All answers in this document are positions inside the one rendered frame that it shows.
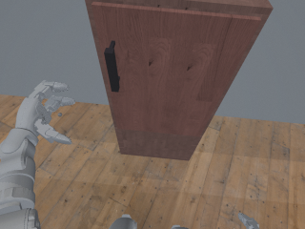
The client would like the handle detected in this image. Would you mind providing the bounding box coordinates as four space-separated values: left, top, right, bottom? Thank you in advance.
104 40 120 93

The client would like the left robot thigh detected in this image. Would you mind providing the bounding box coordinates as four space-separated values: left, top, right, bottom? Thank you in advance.
109 218 137 229

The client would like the left robot shin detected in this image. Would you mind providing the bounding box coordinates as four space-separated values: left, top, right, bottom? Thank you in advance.
121 214 131 219

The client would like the left robot upper arm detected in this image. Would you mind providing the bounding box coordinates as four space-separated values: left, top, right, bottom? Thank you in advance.
0 208 41 229

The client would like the left robot hand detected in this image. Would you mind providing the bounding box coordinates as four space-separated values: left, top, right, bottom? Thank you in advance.
15 80 75 145

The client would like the right robot hand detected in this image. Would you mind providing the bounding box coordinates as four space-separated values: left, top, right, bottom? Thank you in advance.
237 213 259 229

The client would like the cupboard door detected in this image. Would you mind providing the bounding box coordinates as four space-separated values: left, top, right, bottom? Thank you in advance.
91 1 262 136

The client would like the robot left forearm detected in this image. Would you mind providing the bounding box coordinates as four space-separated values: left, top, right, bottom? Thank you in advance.
0 128 39 215

